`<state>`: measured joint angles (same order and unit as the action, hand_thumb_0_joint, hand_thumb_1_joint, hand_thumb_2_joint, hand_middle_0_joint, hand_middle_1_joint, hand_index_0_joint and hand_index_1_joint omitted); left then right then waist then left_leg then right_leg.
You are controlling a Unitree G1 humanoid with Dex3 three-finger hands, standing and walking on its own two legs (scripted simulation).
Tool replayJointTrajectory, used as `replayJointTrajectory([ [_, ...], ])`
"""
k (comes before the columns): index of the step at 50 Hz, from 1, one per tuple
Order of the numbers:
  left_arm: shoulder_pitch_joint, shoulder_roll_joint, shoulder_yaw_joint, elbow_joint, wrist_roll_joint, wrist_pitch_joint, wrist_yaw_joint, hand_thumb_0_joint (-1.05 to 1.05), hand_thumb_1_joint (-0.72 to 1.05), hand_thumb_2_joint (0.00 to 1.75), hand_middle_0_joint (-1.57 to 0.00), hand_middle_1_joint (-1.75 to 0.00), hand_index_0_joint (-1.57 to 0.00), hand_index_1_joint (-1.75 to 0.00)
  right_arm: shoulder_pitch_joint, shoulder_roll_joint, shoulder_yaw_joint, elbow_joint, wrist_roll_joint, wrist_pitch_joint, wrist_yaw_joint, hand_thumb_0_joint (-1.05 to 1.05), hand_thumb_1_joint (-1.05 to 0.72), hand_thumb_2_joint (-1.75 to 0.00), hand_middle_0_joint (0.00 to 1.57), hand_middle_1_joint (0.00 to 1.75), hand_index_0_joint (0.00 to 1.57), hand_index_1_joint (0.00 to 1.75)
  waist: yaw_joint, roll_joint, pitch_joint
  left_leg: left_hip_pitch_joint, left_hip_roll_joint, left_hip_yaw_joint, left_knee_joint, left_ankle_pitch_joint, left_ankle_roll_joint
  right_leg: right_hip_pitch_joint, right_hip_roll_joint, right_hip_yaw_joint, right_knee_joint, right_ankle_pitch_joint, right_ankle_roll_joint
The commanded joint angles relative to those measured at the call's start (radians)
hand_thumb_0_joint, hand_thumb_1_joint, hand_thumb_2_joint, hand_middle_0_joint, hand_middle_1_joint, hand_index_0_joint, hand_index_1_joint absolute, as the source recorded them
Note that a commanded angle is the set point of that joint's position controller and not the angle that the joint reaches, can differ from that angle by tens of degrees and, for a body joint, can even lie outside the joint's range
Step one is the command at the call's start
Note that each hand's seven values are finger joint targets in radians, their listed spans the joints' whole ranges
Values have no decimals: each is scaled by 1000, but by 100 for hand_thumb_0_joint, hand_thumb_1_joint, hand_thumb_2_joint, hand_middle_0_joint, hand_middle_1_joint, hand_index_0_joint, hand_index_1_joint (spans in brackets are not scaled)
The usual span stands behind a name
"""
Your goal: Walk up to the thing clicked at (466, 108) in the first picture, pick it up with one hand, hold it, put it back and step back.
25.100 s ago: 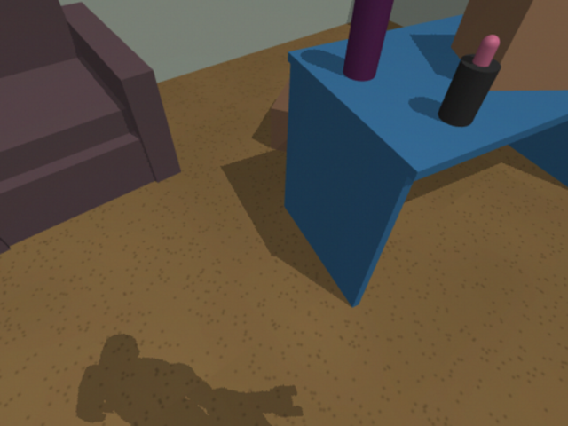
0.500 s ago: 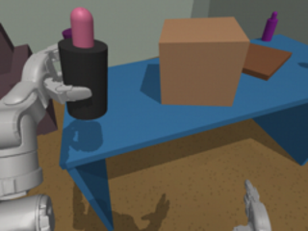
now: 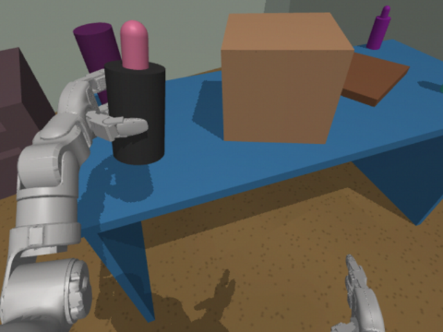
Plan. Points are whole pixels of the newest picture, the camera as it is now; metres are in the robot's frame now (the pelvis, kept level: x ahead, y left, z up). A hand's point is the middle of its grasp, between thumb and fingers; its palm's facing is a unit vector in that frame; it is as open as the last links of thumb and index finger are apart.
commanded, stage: crouch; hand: left
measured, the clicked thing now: (136, 94) +0.40 +0.12 +0.27
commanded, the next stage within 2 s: lower in 1.16 s
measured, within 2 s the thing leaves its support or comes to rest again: neither
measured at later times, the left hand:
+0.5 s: hand (141, 110) +0.48 +0.14 +0.19, palm faces +0.04 -1.00 -0.01, open 11.9 cm
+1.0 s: hand (145, 111) +0.51 +0.14 +0.17, palm faces +0.06 -1.00 +0.00, open 11.9 cm
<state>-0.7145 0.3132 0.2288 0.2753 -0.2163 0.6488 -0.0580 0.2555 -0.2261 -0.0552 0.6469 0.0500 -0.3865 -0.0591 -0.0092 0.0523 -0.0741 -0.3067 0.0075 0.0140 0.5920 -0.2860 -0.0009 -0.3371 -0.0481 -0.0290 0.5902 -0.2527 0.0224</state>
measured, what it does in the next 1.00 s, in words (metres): stands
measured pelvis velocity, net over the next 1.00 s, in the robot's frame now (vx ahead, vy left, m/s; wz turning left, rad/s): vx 0.03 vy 0.00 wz -0.02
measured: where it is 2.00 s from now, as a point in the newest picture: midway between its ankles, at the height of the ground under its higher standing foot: outside the picture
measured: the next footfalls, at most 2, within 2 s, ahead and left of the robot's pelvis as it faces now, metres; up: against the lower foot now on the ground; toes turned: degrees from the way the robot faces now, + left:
none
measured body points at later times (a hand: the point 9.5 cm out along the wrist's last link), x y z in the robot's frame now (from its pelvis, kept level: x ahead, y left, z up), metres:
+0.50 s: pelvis +0.01 +0.00 +0.00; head +0.02 -0.01 +0.45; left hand +0.47 +0.19 +0.19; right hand +0.16 -0.26 -0.06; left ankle +0.02 +0.12 -0.73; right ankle +0.04 -0.13 -0.73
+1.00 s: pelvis +0.03 +0.00 +0.00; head +0.06 +0.00 +0.45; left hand +0.50 +0.20 +0.17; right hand +0.18 -0.26 -0.06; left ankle +0.02 +0.12 -0.73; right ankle +0.04 -0.13 -0.73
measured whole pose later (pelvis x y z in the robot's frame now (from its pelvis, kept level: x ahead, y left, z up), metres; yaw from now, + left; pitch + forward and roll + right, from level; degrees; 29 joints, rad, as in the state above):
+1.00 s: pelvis +0.03 +0.00 +0.00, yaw -1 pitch +7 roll -1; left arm -0.84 0.34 0.26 0.87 -0.13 0.05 -0.04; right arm 0.23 -0.22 -0.05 0.56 0.02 -0.22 -0.06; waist -0.09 0.04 -0.07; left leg -0.38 0.03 0.03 0.56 -0.30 0.00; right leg -0.40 -0.02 -0.02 0.52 -0.24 0.02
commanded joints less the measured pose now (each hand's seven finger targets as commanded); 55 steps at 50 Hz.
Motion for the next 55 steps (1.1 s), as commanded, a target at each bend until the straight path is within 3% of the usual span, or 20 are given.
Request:
replayJointTrajectory([
  [1,-645,263,102,-175,-7,-219,13,0,-2,122,-125,-139,-126,-140,-105,-114,-34,-169,-7,-70,-13,0,58,-4,5,5,5,5,-17,-56,-305,104,-24,-8,-74,123,23,69,34,-18,-80,135,-13],
  [11,-767,289,83,-31,28,-452,25,0,-6,126,-126,-142,-128,-143,-135,-107,-18,-189,-19,-76,-19,0,56,-5,5,5,5,5,-40,14,-375,111,-6,-18,-68,132,11,60,46,-18,-67,148,-22],
  [23,-781,282,83,210,43,-612,8,0,-5,128,-130,-145,-131,-146,-89,-114,-23,-225,-26,-27,-8,0,56,-5,5,5,5,5,-67,-19,-408,95,-8,2,-50,233,17,87,50,-6,-69,256,-20],
  [27,-823,276,71,161,50,-651,4,0,-8,127,-129,-144,-131,-145,-134,-97,-3,-304,-25,-2,-5,0,56,-5,5,5,5,5,-61,22,-479,147,-1,-1,-47,303,9,103,53,-11,-69,303,-27],
  [31,-791,276,79,214,49,-666,11,0,-7,128,-128,-144,-130,-145,-85,-142,-47,-276,-29,30,-11,0,55,-5,5,5,5,5,-82,11,-473,165,3,-1,-47,332,10,91,55,-10,-73,329,-27],
  [33,-735,291,98,299,53,-662,18,0,-10,126,-129,-144,-131,-145,-42,-128,-37,-225,-30,51,-11,0,56,-5,5,5,5,5,-80,-34,-372,95,0,3,-58,289,16,92,52,-8,-87,303,-23],
  [34,-812,288,86,173,52,-683,20,0,-11,126,-127,-143,-129,-144,-112,-104,-19,-285,-26,48,-7,0,55,-5,5,5,5,5,-57,13,-457,125,-3,4,-60,302,13,126,49,-7,-81,317,-25],
  [36,-720,287,97,322,54,-673,23,0,-9,125,-130,-144,-131,-144,-38,-155,-71,-207,-31,69,-17,0,54,-5,5,5,5,5,-96,-45,-378,115,2,3,-58,295,19,89,53,-9,-84,314,-21],
  [38,-812,262,70,172,52,-697,17,0,-8,125,-127,-141,-128,-142,-120,-106,-21,-305,-25,68,-9,0,55,-5,5,5,5,5,-78,23,-502,180,1,5,-49,360,14,118,50,-7,-76,366,-25],
  [40,-731,278,90,304,51,-685,19,0,-9,125,-127,-141,-128,-142,-23,-155,-70,-208,-29,93,-17,0,55,-5,5,5,5,5,-102,-31,-392,144,4,1,-53,352,17,83,54,-10,-91,356,-23],
  [41,-788,267,77,193,50,-702,15,0,-11,124,-126,-141,-128,-141,-62,-102,-19,-249,-27,91,-9,0,55,-5,5,5,5,5,-82,-1,-458,164,4,0,-52,367,15,108,51,-9,-84,373,-25],
  [43,-737,302,104,314,53,-694,22,0,-11,124,-125,-140,-127,-141,-50,-142,-66,-185,-28,104,-12,0,54,-5,5,5,5,5,-90,11,-408,152,6,0,-52,386,11,86,51,-12,-85,369,-29],
  [45,-804,247,60,202,57,-709,17,0,-10,123,-124,-139,-126,-140,-130,-103,-20,-290,-25,100,-4,0,55,-5,5,5,5,5,-85,28,-474,192,9,-5,-52,403,10,89,53,-12,-84,382,-31],
  [47,-734,279,97,350,58,-704,19,0,-11,124,-124,-139,-126,-140,-50,-120,-44,-175,-32,120,-6,0,55,-5,5,5,5,5,-94,-1,-402,148,11,-4,-47,412,9,81,53,-13,-85,382,-29],
  [49,-833,281,87,228,52,-729,15,0,-12,123,-124,-139,-126,-140,-138,-118,-30,-298,-27,115,-2,0,55,-5,5,5,5,5,-88,14,-505,183,11,-6,-47,428,9,119,51,-12,-78,410,-31],
  [50,-745,276,94,388,57,-715,17,0,-11,125,-125,-140,-127,-141,-66,-154,-74,-188,-32,130,-7,0,55,-5,5,5,5,5,-113,-13,-417,154,12,-5,-43,414,12,71,52,-10,-78,395,-29],
  [51,-737,266,90,382,56,-722,12,0,-12,125,-124,-140,-126,-141,-63,-133,-51,-199,-31,132,-4,0,55,-5,5,5,5,5,-107,-20,-366,138,12,-5,-53,384,11,53,53,-12,-86,366,-29],
  [52,-853,280,78,227,60,-746,12,0,-11,123,-122,-138,-124,-139,-154,-125,-35,-311,-29,122,0,0,55,-5,5,5,5,5,-103,37,-506,194,12,-5,-41,418,9,80,50,-8,-76,397,-30],
  [54,-764,296,103,415,67,-736,17,0,-13,124,-124,-139,-126,-140,-47,-142,-63,-182,-34,140,-3,0,55,-5,5,5,5,5,-117,-8,-390,149,17,-9,-40,394,9,27,56,-14,-77,360,-30],
  [55,-837,321,110,308,65,-756,15,0,-13,124,-123,-139,-125,-140,-83,-135,-46,-263,-33,139,1,0,55,-5,5,5,5,5,-108,14,-465,156,14,-9,-43,378,8,57,53,-9,-78,359,-31],
])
